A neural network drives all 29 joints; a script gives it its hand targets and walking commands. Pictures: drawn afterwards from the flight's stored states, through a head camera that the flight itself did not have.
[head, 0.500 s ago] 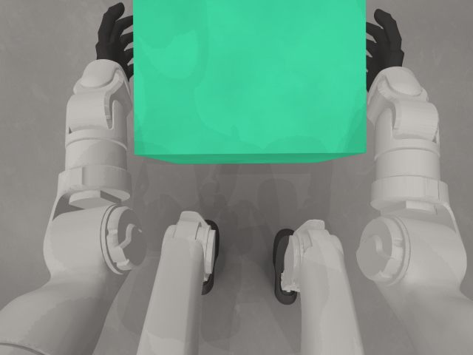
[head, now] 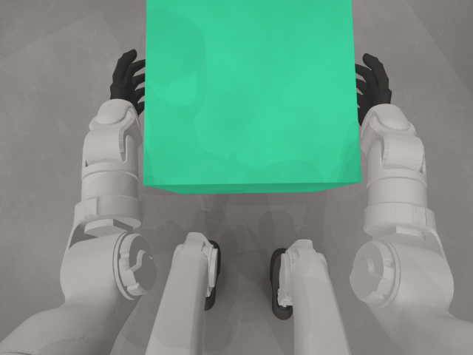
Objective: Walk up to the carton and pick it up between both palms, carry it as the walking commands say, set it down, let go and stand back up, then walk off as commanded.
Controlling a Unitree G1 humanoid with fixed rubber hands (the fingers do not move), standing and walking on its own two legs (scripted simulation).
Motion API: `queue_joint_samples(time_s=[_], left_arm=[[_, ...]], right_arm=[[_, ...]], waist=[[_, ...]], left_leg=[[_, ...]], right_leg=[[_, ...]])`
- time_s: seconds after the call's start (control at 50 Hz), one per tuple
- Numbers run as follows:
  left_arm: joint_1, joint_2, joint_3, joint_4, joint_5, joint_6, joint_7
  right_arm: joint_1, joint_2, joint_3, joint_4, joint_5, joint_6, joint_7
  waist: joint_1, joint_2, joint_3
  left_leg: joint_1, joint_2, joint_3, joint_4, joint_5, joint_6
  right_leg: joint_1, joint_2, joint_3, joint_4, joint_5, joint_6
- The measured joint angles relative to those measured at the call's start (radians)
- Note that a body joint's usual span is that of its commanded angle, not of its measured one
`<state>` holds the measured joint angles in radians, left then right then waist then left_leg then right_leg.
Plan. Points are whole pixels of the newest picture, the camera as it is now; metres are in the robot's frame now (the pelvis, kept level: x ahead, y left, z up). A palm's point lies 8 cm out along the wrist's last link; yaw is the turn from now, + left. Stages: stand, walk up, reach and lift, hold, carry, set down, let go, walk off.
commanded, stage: reach and lift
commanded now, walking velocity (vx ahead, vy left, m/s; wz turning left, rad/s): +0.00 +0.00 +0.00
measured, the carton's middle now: (247, 111) +0.51 +0.02 -0.14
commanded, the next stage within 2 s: none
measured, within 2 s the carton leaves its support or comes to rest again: neither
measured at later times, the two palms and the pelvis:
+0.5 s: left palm (104, 98) +0.46 +0.20 +0.01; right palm (402, 103) +0.48 -0.17 +0.01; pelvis +0.01 +0.00 +0.06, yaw +0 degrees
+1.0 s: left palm (67, 91) +0.44 +0.20 +0.08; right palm (445, 97) +0.45 -0.17 +0.08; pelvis +0.03 +0.00 +0.12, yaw +1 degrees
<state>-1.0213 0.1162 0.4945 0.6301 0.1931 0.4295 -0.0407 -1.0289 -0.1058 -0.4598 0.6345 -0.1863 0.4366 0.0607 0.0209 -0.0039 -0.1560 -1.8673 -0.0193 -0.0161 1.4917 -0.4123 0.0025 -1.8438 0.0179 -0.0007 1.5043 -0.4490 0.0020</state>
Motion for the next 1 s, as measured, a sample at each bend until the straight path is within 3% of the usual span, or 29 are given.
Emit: queue_joint_samples(time_s=[1.0], left_arm=[[0.311, -0.126, 0.007, -0.143, 0.073, 0.011, -0.051]], right_arm=[[0.319, 0.125, -0.018, -0.14, -0.08, 0.001, 0.059]], waist=[[0.001, -0.005, -0.003]], left_leg=[[0.58, 0.002, -0.008, -0.485, 0.109, -0.002]], right_leg=[[0.575, 0.002, 0.008, -0.484, 0.113, -0.007]])
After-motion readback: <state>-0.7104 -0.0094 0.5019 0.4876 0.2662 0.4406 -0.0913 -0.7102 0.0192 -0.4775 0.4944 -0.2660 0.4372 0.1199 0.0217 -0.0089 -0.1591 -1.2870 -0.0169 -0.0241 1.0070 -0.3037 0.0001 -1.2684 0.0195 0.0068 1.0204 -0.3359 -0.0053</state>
